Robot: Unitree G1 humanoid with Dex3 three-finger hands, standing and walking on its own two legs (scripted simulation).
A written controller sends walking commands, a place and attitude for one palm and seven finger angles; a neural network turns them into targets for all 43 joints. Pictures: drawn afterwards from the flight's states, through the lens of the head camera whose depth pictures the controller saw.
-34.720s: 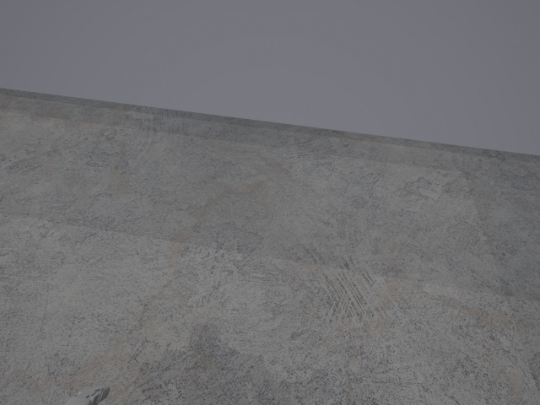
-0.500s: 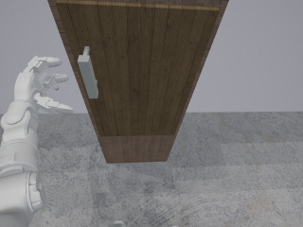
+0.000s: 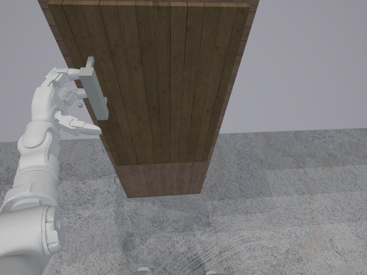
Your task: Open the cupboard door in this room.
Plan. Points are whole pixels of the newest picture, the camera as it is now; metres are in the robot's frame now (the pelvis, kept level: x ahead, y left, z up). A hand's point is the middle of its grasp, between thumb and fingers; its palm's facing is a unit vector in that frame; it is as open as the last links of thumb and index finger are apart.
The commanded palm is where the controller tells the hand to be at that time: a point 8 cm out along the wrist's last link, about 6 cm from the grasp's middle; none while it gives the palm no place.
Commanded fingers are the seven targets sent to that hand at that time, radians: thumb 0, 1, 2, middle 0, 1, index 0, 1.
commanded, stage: slide the fingers in behind the handle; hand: left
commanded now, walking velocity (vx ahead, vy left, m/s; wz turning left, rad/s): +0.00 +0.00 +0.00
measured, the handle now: (97, 89) +0.50 +0.19 +0.11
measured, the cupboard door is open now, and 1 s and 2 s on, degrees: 0 0 0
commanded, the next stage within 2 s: close the thumb around the handle in 1.02 s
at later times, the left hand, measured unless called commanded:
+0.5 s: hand (94, 105) +0.46 +0.18 +0.10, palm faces +0.03 -1.00 +0.02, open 13.9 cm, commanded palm +0.42 +0.23 +0.11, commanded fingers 0.00 -0.50 0.30 -0.30 -1.20 -0.30 -1.20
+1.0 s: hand (99, 105) +0.45 +0.18 +0.11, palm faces +0.03 -1.00 +0.00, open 14.0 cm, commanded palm +0.43 +0.22 +0.11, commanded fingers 0.00 -0.50 0.30 -0.30 -1.20 -0.30 -1.20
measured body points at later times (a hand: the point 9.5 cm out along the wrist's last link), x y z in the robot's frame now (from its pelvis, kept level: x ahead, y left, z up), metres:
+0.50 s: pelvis +0.01 -0.01 +0.00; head +0.07 +0.00 +0.45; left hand +0.45 +0.24 +0.11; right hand +0.08 -0.27 -0.11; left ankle +0.02 +0.11 -0.70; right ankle -0.01 -0.11 -0.70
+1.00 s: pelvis +0.00 +0.00 +0.00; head +0.06 +0.01 +0.45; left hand +0.45 +0.23 +0.11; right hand +0.06 -0.26 -0.12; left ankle +0.02 +0.11 -0.70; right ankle -0.01 -0.11 -0.70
